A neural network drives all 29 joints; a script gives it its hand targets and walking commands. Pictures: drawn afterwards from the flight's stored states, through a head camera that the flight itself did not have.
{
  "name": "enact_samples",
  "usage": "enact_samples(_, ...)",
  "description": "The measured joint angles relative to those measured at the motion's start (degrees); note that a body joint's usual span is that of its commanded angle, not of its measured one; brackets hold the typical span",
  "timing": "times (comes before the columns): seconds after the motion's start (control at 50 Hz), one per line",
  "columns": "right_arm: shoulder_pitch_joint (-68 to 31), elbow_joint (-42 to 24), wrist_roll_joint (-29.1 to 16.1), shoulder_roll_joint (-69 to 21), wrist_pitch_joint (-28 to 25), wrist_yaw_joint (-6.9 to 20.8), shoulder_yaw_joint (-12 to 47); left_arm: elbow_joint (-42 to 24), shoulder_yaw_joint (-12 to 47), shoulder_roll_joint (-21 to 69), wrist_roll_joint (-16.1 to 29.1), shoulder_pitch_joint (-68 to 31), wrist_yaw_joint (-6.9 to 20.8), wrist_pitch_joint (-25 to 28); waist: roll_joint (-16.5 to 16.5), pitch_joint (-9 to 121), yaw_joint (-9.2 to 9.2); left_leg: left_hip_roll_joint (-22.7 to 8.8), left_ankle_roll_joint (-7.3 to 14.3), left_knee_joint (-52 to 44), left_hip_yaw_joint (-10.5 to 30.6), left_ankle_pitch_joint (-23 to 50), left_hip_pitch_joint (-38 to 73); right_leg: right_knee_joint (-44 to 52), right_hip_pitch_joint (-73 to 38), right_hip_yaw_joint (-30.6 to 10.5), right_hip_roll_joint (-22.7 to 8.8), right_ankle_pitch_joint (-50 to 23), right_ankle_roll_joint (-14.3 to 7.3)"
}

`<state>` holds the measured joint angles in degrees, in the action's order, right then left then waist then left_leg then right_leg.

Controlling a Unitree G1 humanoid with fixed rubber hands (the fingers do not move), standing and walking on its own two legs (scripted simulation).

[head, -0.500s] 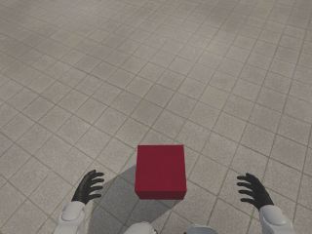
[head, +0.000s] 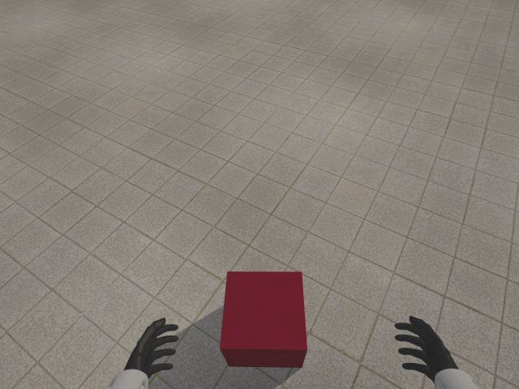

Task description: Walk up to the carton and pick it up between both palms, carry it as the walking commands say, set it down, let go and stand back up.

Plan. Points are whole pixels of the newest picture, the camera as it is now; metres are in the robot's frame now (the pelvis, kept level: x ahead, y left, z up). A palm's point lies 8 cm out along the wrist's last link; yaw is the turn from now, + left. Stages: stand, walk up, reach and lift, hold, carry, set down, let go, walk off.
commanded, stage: let go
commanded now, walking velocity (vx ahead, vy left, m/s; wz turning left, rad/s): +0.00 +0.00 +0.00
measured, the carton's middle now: (264, 320) +0.41 +0.05 -0.65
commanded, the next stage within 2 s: stand in 0.06 s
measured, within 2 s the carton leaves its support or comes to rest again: neither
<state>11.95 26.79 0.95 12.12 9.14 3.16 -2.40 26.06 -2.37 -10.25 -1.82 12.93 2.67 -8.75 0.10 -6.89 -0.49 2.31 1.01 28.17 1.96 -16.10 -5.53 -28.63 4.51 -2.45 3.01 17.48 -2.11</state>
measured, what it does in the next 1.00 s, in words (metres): stands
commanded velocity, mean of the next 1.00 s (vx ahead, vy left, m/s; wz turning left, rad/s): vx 0.00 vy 0.00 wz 0.00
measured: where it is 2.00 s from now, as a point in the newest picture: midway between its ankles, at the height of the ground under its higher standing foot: outside the picture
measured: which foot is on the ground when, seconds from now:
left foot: down 0.00-1.00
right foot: down 0.00-1.00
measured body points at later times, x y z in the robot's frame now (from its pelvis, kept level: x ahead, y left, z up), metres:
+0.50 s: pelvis +0.04 +0.00 +0.00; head -0.06 -0.01 +0.43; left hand +0.04 +0.25 -0.14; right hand +0.03 -0.23 -0.16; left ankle +0.00 +0.11 -0.74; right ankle -0.01 -0.10 -0.74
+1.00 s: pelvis +0.03 -0.01 -0.01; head -0.05 -0.02 +0.44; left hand -0.04 +0.19 -0.17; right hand +0.00 -0.20 -0.18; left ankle +0.00 +0.11 -0.74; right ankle -0.01 -0.10 -0.74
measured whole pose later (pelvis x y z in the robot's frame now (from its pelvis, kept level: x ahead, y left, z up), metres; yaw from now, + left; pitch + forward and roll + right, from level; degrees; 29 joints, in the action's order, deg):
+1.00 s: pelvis +0.03 -0.01 -0.01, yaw +3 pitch +2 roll +0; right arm 27.5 63.4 1.7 6.5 -1.5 -1.8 1.5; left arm 60.0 0.5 -4.8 -1.6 32.6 -2.3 2.3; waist -1.3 13.8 0.4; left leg 2.3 0.6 33.0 4.6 -19.3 -15.2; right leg -31.1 12.3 0.8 3.0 20.5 -2.8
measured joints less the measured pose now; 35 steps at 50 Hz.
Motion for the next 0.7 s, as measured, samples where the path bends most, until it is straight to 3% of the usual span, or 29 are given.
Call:
enact_samples(0.08,0.0,2.0,-0.8,0.0,0.1,-0.8,0.0,0.6,1.1,-0.5,0.0,0.1,-1.0,-0.5,0.3,1.1,0.07,0.2,0.1,0.5,0.3,-0.2,-0.1,-0.5,0.0,0.4,-0.2,0.4,0.1)
enact_samples(0.16,4.2,9.8,2.6,0.7,-8.0,-2.6,0.5,9.1,2.5,-0.5,-1.7,3.7,-2.0,7.5,-0.6,10.8,0.05,0.3,0.3,1.0,0.7,-1.0,-3.3,-0.1,2.6,0.9,-0.4,0.9,0.2)
enact_samples(0.26,9.4,17.9,1.6,0.8,-13.0,-2.6,1.1,16.9,2.2,-0.9,-1.4,9.3,-2.1,12.3,-1.1,20.1,0.31,0.7,0.6,1.2,0.9,-2.0,-5.4,-0.5,4.7,1.1,-0.7,2.2,0.3)
enact_samples(0.56,19.0,32.3,1.0,-1.2,-12.9,-3.5,2.7,27.2,1.9,0.0,0.3,19.1,-3.5,12.4,-1.9,25.4,1.52,0.6,0.4,2.7,1.6,-3.5,-8.5,-1.5,7.4,1.8,-0.7,3.6,-0.1)
enact_samples(0.7,19.8,35.4,0.9,-3.5,-11.9,-3.8,3.8,29.4,2.7,2.2,0.2,19.6,-4.0,11.8,-1.2,23.7,0.91,0.8,0.2,4.2,2.0,-4.0,-9.2,-3.2,8.0,2.4,-0.8,4.4,-0.2)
